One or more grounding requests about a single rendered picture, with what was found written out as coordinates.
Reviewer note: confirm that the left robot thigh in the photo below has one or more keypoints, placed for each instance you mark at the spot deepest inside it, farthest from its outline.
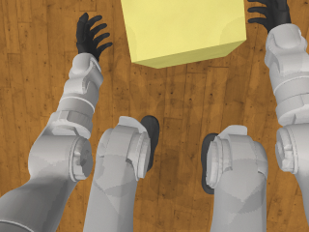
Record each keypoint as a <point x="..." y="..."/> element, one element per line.
<point x="112" y="195"/>

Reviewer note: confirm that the left robot shin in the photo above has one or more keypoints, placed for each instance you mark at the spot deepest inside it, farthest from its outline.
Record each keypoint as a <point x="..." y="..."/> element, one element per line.
<point x="123" y="121"/>

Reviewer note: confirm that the robot left hand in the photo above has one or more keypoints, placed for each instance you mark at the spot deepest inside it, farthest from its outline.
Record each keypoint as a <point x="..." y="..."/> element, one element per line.
<point x="86" y="43"/>

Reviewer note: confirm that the robot left forearm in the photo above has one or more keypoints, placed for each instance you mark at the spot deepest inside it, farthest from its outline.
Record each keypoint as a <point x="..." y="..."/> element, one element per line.
<point x="77" y="105"/>

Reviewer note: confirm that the robot right hand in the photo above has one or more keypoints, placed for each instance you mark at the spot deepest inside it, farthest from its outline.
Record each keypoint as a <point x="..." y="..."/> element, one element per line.
<point x="277" y="12"/>

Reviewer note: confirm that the robot right forearm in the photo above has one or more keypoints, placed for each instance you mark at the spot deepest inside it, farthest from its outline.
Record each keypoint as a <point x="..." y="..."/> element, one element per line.
<point x="288" y="64"/>

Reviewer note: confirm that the left robot upper arm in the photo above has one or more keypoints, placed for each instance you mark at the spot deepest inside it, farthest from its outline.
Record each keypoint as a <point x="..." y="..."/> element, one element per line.
<point x="56" y="164"/>

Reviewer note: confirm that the carton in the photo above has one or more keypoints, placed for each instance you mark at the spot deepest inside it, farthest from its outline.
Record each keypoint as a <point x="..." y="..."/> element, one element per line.
<point x="166" y="33"/>

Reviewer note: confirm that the right robot upper arm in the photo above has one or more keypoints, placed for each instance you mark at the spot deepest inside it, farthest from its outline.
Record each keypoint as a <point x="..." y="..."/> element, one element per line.
<point x="292" y="154"/>

